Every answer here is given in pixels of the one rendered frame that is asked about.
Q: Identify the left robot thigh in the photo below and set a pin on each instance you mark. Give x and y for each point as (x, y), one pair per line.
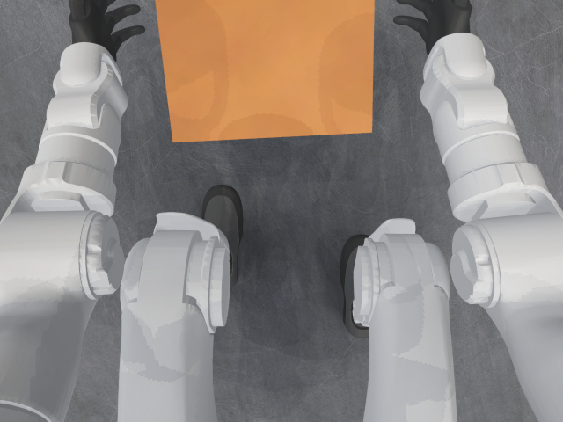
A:
(166, 362)

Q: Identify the robot left upper arm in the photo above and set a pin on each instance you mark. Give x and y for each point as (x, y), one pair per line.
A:
(54, 266)

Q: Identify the left robot forearm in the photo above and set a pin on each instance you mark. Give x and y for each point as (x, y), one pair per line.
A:
(79, 145)

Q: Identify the left robot hand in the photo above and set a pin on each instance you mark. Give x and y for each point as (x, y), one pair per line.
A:
(89, 23)

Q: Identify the right robot forearm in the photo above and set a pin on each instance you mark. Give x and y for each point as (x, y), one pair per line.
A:
(488, 172)

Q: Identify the right robot hand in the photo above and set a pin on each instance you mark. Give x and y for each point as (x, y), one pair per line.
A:
(444, 17)

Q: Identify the robot right upper arm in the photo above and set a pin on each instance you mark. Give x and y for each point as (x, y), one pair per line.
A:
(512, 266)

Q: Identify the robot right foot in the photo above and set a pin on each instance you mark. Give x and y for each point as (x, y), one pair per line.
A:
(347, 265)

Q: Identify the carton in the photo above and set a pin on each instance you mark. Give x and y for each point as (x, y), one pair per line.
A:
(246, 69)

